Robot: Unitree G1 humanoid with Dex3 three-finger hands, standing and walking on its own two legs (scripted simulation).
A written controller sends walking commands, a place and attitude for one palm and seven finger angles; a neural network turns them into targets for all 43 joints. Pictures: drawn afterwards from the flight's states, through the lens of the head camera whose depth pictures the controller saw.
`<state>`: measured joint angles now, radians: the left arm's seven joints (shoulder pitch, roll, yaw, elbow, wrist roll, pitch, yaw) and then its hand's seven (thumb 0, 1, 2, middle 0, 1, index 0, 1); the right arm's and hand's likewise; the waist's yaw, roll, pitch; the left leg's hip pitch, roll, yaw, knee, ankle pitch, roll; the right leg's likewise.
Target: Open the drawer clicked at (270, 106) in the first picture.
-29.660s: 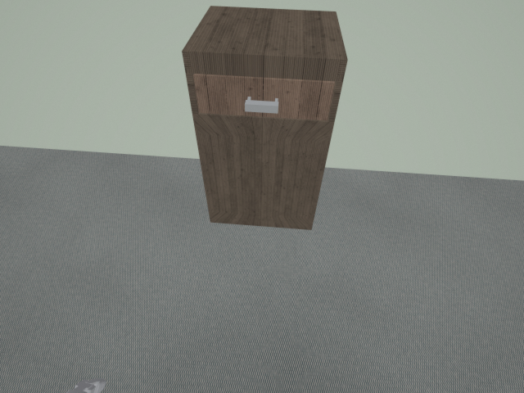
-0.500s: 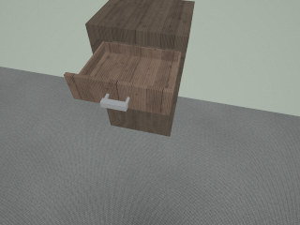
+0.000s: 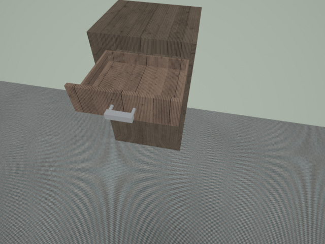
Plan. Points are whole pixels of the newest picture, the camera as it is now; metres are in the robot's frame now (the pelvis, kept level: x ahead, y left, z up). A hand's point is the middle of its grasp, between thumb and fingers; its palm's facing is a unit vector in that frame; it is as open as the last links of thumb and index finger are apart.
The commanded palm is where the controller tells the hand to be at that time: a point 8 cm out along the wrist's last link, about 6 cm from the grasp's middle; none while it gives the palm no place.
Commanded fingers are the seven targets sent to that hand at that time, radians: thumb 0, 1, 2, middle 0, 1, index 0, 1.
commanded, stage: let the arm hang, fingers relaxed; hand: left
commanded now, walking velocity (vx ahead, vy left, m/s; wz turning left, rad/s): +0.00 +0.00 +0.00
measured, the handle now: (121, 112) +0.58 +0.19 -0.08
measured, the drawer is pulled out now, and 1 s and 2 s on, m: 0.30 0.30 0.30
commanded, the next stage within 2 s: look to check the result in 0.02 s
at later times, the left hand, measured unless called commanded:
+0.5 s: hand out of the picture -0.02 +0.15 -0.18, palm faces +0.05 -0.98 -0.17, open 7.4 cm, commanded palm none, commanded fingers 0.00 0.90 0.90 -0.20 -0.30 -0.20 -0.30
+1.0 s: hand out of the picture +0.00 +0.14 -0.18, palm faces +0.05 -0.98 -0.17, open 7.4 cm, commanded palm none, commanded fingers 0.00 0.90 0.90 -0.20 -0.30 -0.20 -0.30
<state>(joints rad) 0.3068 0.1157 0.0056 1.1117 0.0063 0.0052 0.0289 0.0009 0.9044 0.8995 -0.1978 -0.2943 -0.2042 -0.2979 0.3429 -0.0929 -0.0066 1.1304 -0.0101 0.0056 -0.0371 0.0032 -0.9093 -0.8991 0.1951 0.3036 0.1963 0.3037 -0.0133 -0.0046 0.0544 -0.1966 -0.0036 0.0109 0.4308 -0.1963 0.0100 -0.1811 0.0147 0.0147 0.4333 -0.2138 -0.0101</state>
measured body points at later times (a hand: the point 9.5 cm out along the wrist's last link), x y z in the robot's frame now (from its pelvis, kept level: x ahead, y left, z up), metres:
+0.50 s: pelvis +0.00 -0.01 +0.00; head +0.02 -0.01 +0.45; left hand -0.02 +0.20 -0.16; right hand -0.01 -0.21 -0.16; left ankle +0.03 +0.11 -0.74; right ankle +0.01 -0.11 -0.74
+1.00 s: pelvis +0.01 -0.02 +0.00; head +0.03 -0.02 +0.45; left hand +0.00 +0.20 -0.16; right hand -0.01 -0.22 -0.16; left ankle +0.03 +0.11 -0.74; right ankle +0.01 -0.11 -0.74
